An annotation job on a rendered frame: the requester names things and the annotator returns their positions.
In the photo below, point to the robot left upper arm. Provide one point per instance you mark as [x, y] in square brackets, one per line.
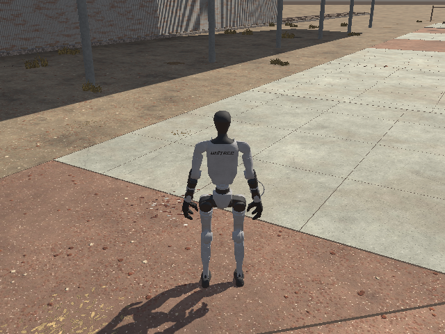
[200, 147]

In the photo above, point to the robot right forearm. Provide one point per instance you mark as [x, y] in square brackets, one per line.
[254, 189]

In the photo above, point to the right robot hand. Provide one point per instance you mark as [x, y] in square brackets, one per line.
[258, 210]

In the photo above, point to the robot left forearm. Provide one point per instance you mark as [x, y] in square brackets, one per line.
[190, 189]

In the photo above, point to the robot right upper arm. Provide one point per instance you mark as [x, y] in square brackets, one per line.
[247, 159]

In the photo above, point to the left robot hand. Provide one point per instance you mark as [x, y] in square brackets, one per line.
[186, 210]

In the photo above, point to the robot left foot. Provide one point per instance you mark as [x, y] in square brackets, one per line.
[205, 280]

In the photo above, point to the right robot shin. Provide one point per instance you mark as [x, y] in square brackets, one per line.
[239, 254]

